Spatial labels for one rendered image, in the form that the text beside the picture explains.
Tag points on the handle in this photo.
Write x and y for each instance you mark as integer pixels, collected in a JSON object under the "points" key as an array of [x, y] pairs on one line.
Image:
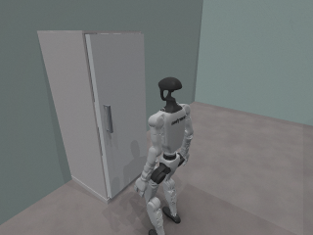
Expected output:
{"points": [[109, 111]]}

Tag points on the left robot forearm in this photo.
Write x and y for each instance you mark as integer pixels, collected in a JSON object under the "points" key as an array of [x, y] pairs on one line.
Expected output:
{"points": [[150, 164]]}

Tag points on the right robot forearm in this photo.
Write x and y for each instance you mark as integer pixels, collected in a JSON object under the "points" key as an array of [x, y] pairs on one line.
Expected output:
{"points": [[186, 143]]}

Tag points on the left robot shin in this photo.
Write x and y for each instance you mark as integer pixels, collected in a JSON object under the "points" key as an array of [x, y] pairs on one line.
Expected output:
{"points": [[155, 218]]}

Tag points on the fridge door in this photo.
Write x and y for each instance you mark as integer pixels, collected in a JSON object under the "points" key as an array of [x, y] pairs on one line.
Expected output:
{"points": [[117, 66]]}

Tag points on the left robot hand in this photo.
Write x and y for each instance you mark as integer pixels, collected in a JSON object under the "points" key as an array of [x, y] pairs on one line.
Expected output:
{"points": [[141, 185]]}

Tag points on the robot right upper arm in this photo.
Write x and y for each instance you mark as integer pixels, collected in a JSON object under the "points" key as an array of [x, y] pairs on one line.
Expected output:
{"points": [[188, 122]]}

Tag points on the robot left upper arm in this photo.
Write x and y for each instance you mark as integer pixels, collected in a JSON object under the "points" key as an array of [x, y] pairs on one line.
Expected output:
{"points": [[155, 123]]}

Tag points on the robot right thigh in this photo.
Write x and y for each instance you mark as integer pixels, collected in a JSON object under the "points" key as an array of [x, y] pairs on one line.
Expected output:
{"points": [[167, 183]]}

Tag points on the right robot hand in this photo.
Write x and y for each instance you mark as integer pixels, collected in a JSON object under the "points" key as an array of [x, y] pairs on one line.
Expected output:
{"points": [[185, 155]]}

